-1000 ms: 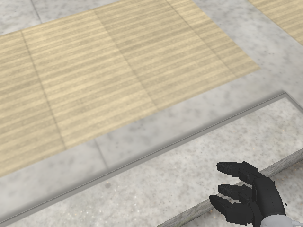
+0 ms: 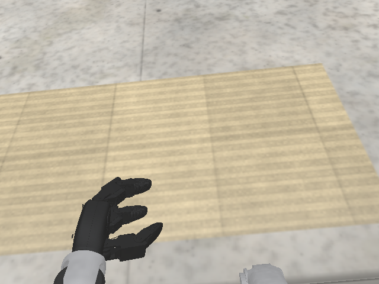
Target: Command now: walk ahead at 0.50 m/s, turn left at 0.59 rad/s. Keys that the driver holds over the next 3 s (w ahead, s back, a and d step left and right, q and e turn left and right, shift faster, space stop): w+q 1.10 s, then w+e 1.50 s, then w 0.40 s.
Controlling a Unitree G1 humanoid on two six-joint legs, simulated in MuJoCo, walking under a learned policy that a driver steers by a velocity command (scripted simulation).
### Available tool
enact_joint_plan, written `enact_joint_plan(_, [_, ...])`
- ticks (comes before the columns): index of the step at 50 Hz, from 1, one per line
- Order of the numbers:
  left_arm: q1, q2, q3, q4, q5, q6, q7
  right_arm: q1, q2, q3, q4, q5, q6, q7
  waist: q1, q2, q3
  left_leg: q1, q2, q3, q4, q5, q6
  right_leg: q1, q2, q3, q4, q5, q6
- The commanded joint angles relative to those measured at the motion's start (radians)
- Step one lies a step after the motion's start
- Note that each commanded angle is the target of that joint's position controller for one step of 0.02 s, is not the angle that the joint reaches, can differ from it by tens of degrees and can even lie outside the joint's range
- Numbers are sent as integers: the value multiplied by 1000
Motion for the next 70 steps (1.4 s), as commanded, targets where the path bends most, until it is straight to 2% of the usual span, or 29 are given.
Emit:
enact_joint_plan(1, [-356,2,-19,-218,15,-30,3,234,-74,-26,12,-10,-47,-19,-118,29,169,351,383,-536,-376,592,161,-515,-15,58,139,-288,-29])
enact_joint_plan(4, [-492,-50,-62,-309,3,-11,-30,264,-80,-34,34,18,-31,-39,-112,-24,70,271,359,-426,-548,592,107,-263,-29,-30,-282,-213,-29])
enact_joint_plan(6, [-318,-104,-83,-260,-26,28,-84,160,-92,-25,-1,52,-8,-22,-16,-82,-111,-40,345,-261,-708,714,97,512,-2,-167,-782,-143,-87])
enact_joint_plan(8, [193,21,8,-23,-68,29,-75,48,-243,-52,-67,85,-30,22,207,-4,-400,-71,288,-185,-335,1484,53,1190,122,-203,-982,-82,-95])
enact_joint_plan(9, [424,149,81,45,-49,28,-38,-64,-315,-89,-92,67,-48,61,361,30,-395,-150,294,-234,5,1630,28,1301,75,-72,-1118,-124,-127])
enact_joint_plan(10, [541,295,138,130,-20,12,-23,-229,-208,-73,-139,114,-57,93,424,-269,-395,-360,80,-136,536,810,-37,1297,-170,363,-1364,-108,-226])
enact_joint_plan(11, [483,294,138,144,-22,25,-23,-242,-95,-51,-203,62,-52,115,332,-275,-411,-469,-15,-240,975,350,-54,1168,-288,782,-1642,3,-282])
enact_joint_plan(12, [341,233,131,173,-62,7,-19,-189,39,-26,-245,32,-20,109,165,-178,-292,-564,51,-295,1049,420,-26,1017,-294,765,-1644,-373,-243])
enact_joint_plan(14, [160,81,94,231,-70,-9,-25,-71,47,-27,-208,14,42,85,41,-69,-17,-628,105,-177,1011,448,-10,788,-255,555,-1677,-488,-181])
enact_joint_plan(16, [129,-22,60,305,-62,-36,-33,-31,94,-3,-212,22,84,59,-36,-93,74,-656,104,-211,1162,363,-7,616,-230,383,-1690,-262,-154])
enact_joint_plan(17, [165,4,63,343,-38,-61,-42,-13,118,19,-249,13,88,66,-75,-101,91,-697,128,-213,1143,307,-7,625,-231,336,-1760,-191,-162])
enact_joint_plan(19, [160,57,73,358,-29,-92,-36,-65,56,16,-279,50,99,59,-85,-94,160,-671,143,-238,944,246,-34,606,-239,200,-1891,-23,-173])
enact_joint_plan(23, [232,214,110,363,-20,-127,-19,-182,-99,-35,-283,61,116,96,-48,-23,145,-527,172,-152,636,450,-44,795,-209,-66,-2103,297,-154])
enact_joint_plan(27, [485,212,106,425,-17,-100,0,-320,-38,-13,-278,52,113,135,79,24,127,-502,175,32,292,417,19,1202,-140,-284,-2128,550,-105])
enact_joint_plan(29, [507,237,106,423,-22,-93,-4,-337,5,4,-285,56,107,145,83,-65,101,-340,128,111,83,394,39,1268,-126,-362,-2065,925,-77])
enact_joint_plan(33, [568,326,126,432,-50,-41,16,-291,-62,-16,-283,46,110,122,41,-204,20,-177,40,171,-123,283,59,1449,-222,-357,-1806,1495,-74])
enact_joint_plan(36, [466,342,144,356,-55,-20,17,37,-146,-62,-171,27,81,91,-118,-144,-58,319,77,-12,-295,276,118,1076,-169,-324,-1261,1085,-72])
enact_joint_plan(37, [450,190,113,298,-21,-27,12,-13,-209,-69,-189,37,69,74,-16,38,-34,415,288,-268,-183,415,141,785,-65,-271,-1004,101,-64])
enact_joint_plan(38, [483,190,107,231,-53,-34,3,-31,-281,-86,-229,18,70,69,8,160,-166,567,454,-760,-319,384,326,527,74,-134,-749,-1,-11])
enact_joint_plan(39, [373,246,115,197,-52,-57,-12,-19,-247,-87,-227,35,71,60,-34,50,-119,509,465,-734,-428,348,326,426,18,-15,-739,121,2])
enact_joint_plan(42, [328,254,111,182,-44,-71,-18,-66,-153,-53,-219,38,48,55,54,-74,16,218,376,-495,-481,569,233,506,-47,-33,-889,231,28])
enact_joint_plan(46, [343,225,90,186,-16,-12,-35,-29,-147,-31,-188,41,19,52,81,-33,50,79,280,-357,-496,687,190,533,-84,-71,-1123,231,52])
enact_joint_plan(54, [19,208,56,90,-37,-4,-55,92,-193,-34,-144,47,47,61,-42,36,62,158,248,-394,-408,694,105,560,-20,-98,-1531,519,33])
enact_joint_plan(59, [293,273,98,179,-23,-32,-44,34,-200,-26,-132,46,25,61,102,23,-29,207,232,-338,-151,983,27,968,67,-139,-1742,407,-61])
enact_joint_plan(60, [434,309,111,211,-16,-43,-31,28,-174,-18,-139,42,17,62,164,18,-101,126,192,-293,60,891,12,1150,-9,-65,-1737,365,-98])
enact_joint_plan(61, [552,409,136,217,7,-49,-21,114,-104,-3,-173,73,15,62,157,-171,-272,-115,82,-184,428,535,-43,1429,-274,342,-1744,280,-223])
enact_joint_plan(62, [546,393,144,245,-24,-33,-35,153,-127,-3,-161,52,15,62,134,-300,-310,-281,1,-127,605,19,-63,1451,-361,708,-1918,263,-308])
enact_joint_plan(65, [375,243,110,227,-47,-25,-50,-77,-132,6,-214,14,21,77,85,-40,-4,-380,160,-121,550,174,-61,1136,-230,420,-1981,210,-271])
enact_joint_plan(70, [435,264,113,296,-46,-43,-55,-82,-90,31,-230,6,53,87,42,-98,27,-299,204,-68,323,176,-106,968,-117,227,-2013,527,-261])
Next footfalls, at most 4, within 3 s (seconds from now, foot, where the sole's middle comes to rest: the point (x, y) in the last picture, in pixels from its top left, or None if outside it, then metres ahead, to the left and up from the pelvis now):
0.18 right None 0.27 -0.20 -0.54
0.72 left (188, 256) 0.52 0.04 -0.54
1.20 right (171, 162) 0.88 0.08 -0.54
1.66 left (96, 164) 0.91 0.36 -0.54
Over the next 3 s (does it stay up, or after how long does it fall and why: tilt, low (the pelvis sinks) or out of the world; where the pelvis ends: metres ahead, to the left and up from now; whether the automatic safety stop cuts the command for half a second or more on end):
stays up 1.54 0.35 0.25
